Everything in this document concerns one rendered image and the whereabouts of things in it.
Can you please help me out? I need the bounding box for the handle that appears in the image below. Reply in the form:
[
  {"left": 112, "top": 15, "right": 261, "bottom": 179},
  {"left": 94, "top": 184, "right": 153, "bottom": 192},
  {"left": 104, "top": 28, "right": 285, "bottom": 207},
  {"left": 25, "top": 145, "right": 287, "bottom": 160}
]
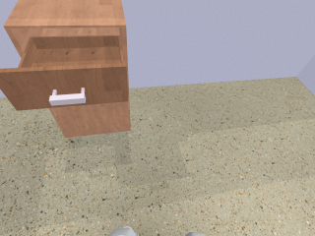
[{"left": 49, "top": 88, "right": 86, "bottom": 106}]

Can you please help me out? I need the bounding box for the cabinet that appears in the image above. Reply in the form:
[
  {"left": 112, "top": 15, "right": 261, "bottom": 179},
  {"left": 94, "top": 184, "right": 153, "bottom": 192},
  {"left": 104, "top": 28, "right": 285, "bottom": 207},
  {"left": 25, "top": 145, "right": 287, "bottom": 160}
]
[{"left": 3, "top": 0, "right": 131, "bottom": 138}]

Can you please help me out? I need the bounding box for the drawer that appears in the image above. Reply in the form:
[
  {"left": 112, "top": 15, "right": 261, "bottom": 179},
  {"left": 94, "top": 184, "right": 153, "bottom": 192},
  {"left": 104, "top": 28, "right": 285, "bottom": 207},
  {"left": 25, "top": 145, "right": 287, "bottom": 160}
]
[{"left": 0, "top": 35, "right": 129, "bottom": 111}]

